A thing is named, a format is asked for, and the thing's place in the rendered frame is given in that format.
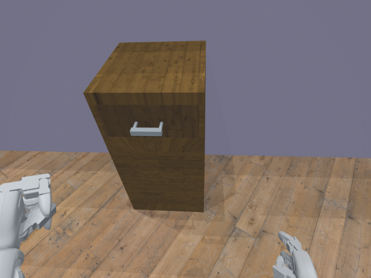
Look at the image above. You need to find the handle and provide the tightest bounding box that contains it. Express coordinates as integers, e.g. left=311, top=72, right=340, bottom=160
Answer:
left=130, top=122, right=163, bottom=136

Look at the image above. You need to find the robot left forearm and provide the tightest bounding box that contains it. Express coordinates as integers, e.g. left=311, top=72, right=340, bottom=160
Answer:
left=0, top=248, right=25, bottom=278

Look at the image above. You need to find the robot right hand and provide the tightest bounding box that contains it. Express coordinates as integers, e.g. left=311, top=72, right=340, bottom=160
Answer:
left=272, top=231, right=318, bottom=278

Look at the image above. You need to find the cabinet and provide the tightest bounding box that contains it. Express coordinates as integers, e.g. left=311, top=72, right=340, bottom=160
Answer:
left=83, top=41, right=206, bottom=213

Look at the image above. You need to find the robot left hand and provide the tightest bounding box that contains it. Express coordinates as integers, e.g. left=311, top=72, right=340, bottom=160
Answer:
left=0, top=174, right=56, bottom=249

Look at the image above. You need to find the drawer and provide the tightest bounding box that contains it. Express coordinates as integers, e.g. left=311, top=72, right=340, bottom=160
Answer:
left=96, top=105, right=199, bottom=138

